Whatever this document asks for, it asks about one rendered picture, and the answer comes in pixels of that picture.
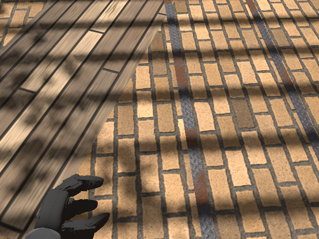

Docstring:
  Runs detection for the left robot forearm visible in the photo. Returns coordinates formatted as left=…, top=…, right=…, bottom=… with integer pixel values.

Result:
left=25, top=227, right=61, bottom=239

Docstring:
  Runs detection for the robot left hand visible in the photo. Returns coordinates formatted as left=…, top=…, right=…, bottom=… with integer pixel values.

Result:
left=34, top=173, right=110, bottom=239

